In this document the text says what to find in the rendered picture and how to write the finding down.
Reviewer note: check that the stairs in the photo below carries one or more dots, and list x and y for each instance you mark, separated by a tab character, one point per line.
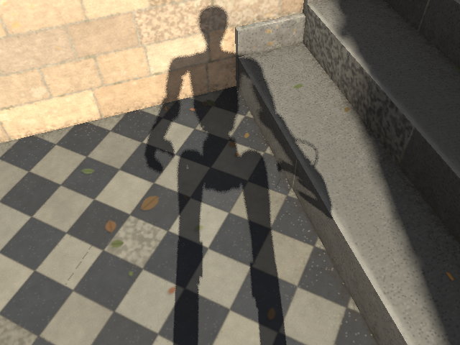
363	117

